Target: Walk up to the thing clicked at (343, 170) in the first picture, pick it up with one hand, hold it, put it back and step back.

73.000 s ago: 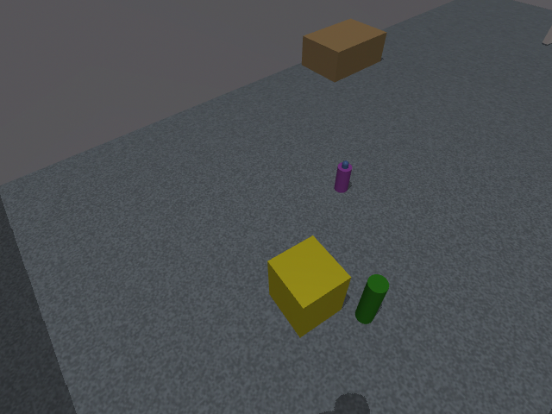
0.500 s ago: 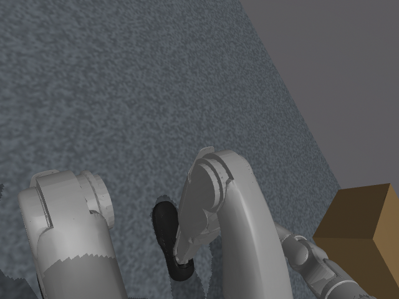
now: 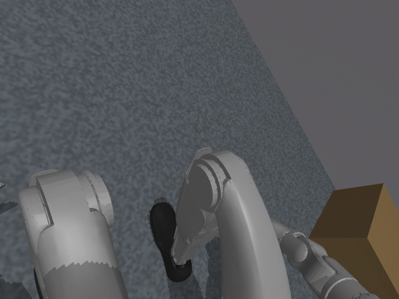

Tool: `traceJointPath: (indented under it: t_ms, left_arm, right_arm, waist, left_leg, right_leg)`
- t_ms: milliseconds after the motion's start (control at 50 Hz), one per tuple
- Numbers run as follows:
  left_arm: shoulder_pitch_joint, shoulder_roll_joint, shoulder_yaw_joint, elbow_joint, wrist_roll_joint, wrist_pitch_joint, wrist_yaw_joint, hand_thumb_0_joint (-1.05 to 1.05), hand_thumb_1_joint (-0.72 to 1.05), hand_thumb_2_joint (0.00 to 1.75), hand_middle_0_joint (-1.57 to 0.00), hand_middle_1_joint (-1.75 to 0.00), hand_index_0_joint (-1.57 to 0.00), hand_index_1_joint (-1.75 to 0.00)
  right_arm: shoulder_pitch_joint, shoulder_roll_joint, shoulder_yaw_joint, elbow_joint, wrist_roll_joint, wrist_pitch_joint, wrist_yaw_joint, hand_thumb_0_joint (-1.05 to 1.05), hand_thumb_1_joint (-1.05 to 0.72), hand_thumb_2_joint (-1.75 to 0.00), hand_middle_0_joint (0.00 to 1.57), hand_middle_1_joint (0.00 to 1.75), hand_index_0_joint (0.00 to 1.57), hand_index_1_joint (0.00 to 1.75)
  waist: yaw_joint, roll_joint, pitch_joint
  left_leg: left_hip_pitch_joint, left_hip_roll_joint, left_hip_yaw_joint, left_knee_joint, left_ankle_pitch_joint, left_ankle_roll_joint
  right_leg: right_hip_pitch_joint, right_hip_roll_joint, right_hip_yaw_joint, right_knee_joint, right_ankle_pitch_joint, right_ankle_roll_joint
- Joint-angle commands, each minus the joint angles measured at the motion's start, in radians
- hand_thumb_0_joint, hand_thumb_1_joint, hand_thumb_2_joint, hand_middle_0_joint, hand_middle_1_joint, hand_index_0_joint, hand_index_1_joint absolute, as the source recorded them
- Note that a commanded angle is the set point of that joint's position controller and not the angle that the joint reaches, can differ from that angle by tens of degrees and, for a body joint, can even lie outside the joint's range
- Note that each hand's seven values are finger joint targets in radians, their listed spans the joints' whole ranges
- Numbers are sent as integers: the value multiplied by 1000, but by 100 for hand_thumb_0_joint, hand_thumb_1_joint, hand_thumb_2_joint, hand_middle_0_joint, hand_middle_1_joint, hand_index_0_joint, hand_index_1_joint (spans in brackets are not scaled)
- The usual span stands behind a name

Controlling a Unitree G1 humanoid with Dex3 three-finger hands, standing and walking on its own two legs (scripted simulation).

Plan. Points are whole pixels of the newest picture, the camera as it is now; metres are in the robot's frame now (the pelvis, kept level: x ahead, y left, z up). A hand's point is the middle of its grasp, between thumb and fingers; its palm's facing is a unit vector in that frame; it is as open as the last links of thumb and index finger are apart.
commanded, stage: open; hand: left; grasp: from the side
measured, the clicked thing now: out of the picture +0.37 +0.31 -0.18
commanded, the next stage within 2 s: withdraw in 0.02 s
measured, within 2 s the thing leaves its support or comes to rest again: neither
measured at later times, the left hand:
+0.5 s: hand out of the picture +0.35 +0.36 -0.11, palm faces +0.49 -0.87 -0.05, open 17.5 cm
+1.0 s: hand out of the picture +0.26 +0.42 +0.03, palm faces +0.42 -0.76 -0.50, open 17.5 cm
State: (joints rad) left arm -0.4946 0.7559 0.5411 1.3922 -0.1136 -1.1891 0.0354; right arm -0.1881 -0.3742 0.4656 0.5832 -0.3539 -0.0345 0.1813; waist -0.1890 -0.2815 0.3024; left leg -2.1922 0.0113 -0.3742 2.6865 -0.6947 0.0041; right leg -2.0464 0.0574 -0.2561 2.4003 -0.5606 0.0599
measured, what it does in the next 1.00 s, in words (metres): rises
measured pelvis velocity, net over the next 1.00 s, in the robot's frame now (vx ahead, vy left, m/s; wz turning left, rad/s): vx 0.02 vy -0.01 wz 0.16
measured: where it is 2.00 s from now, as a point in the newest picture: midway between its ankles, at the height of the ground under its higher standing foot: (128, 283)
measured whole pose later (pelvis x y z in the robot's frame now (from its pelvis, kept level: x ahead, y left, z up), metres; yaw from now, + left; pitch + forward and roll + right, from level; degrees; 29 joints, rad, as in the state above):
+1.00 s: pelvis +0.02 -0.01 +0.11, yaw +9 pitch +31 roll -7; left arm -0.22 0.63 0.47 0.75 0.02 -0.32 -0.03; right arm 0.03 -0.29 0.02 0.61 0.00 0.08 0.06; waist -0.02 0.00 -0.11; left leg -2.13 0.03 -0.11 2.26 -0.68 0.01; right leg -2.07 -0.02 -0.07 2.16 -0.63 0.03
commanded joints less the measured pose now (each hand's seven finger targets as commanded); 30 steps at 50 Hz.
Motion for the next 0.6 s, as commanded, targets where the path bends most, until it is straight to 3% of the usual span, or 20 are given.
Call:
traceJointPath:
  t_ms: [0,100,120,140,200,240,300,380,400,440,460,480,500,540,580]
  left_arm:
    - [-157,146,16,-134,-8,-76,4,0,-60,14,-29,-17,-28,-18]
    - [-209,162,-2,-159,-1,-87,4,0,-61,4,-14,-2,-13,-4]
    - [-178,132,-5,-127,-5,-81,2,0,-61,9,-8,-4,-8,-5]
    - [-187,158,-3,-138,3,-81,0,0,-60,8,-8,-4,-7,-5]
    - [-158,185,25,-149,-1,-76,-8,0,-57,10,-7,-4,-6,-4]
    - [-168,256,74,-220,5,-71,-9,0,-58,11,-7,-3,-6,-5]
    - [-121,291,131,-354,4,-38,-14,0,-58,12,-6,-4,-5,-5]
    - [-53,217,84,-486,-20,52,-71,0,-58,11,-7,-5,-6,-6]
    - [-35,181,53,-490,-23,85,-92,0,-60,11,-7,-5,-7,-6]
    - [43,42,-44,-438,-51,161,-146,0,-60,11,-7,-5,-6,-6]
    - [58,11,-59,-425,-68,192,-165,0,-61,11,-6,-5,-6,-6]
    - [105,-18,-66,-369,-85,219,-180,0,-61,10,-5,-5,-6,-6]
    - [73,12,-40,-432,-105,228,-187,0,-61,10,-4,-5,-5,-5]
    - [-53,79,31,-612,-141,227,-192,0,-61,6,-3,-4,-5,-3]
    - [-108,20,5,-624,-152,239,-199,0,-58,7,-3,-4,-5,-3]
  right_arm:
    - [14,-364,-119,-21,-4,7,-19,0,-91,-90,20,30,20,30]
    - [12,-365,-118,-14,-5,4,-23,0,-91,-90,20,30,20,30]
    - [15,-360,-117,-13,-4,5,-23,0,-89,-90,20,30,20,30]
    - [12,-364,-118,-13,-7,5,-24,0,-89,-90,20,30,20,30]
    - [28,-360,-115,0,-4,13,-27,0,-89,-90,20,30,20,30]
    - [29,-372,-126,-15,-3,19,-29,0,-89,-90,20,30,20,30]
    - [47,-374,-152,-31,5,28,-30,0,-90,-90,20,30,20,30]
    - [81,-357,-200,-32,45,34,-37,0,-91,-90,20,30,20,30]
    - [92,-352,-215,-27,59,36,-41,0,-91,-90,20,30,20,30]
    - [115,-326,-231,-2,90,35,-47,0,-90,-90,20,30,20,30]
    - [110,-321,-242,-11,108,30,-51,0,-90,-90,20,30,20,30]
    - [100,-320,-247,-28,121,27,-56,0,-90,-90,20,30,20,30]
    - [96,-317,-258,-33,133,24,-61,0,-89,-90,20,30,20,30]
    - [121,-306,-280,-31,151,18,-68,0,-88,-90,20,30,20,30]
    - [135,-289,-297,-26,164,13,-70,0,-87,-89,20,30,20,30]
  waist:
    - [-102,517,-522]
    - [-118,535,-511]
    - [-117,512,-508]
    - [-117,524,-511]
    - [-87,537,-520]
    - [-69,586,-551]
    - [-26,680,-645]
    - [2,745,-695]
    - [-2,741,-684]
    - [-12,646,-627]
    - [-12,578,-604]
    - [-9,504,-572]
    - [15,476,-579]
    - [47,533,-686]
    - [31,558,-721]
  left_leg:
    - [343,54,78,-387,37,-38]
    - [338,55,81,-384,31,-36]
    - [335,55,82,-381,34,-35]
    - [338,55,84,-381,30,-36]
    - [347,57,89,-388,39,-37]
    - [375,58,88,-407,47,-42]
    - [466,61,96,-440,114,-56]
    - [477,53,118,-494,90,-59]
    - [448,49,127,-501,66,-55]
    - [361,39,140,-497,22,-42]
    - [305,34,146,-491,-14,-30]
    - [254,32,144,-493,-43,-20]
    - [231,29,154,-485,-61,-11]
    - [295,28,148,-499,-58,-10]
    - [339,30,137,-519,-67,-13]
  right_leg:
    - [216,34,-112,-133,78,-62]
    - [211,34,-108,-137,79,-65]
    - [217,34,-107,-144,81,-62]
    - [214,35,-107,-142,77,-63]
    - [226,32,-100,-144,74,-64]
    - [224,29,-99,-134,78,-66]
    - [235,21,-86,-118,121,-73]
    - [199,15,-62,-131,102,-82]
    - [181,15,-56,-137,89,-84]
    - [151,16,-46,-165,58,-81]
    - [140,15,-40,-182,33,-78]
    - [138,15,-41,-200,10,-74]
    - [145,16,-33,-215,-3,-72]
    - [142,9,-20,-203,5,-75]
    - [105,0,-14,-186,-7,-82]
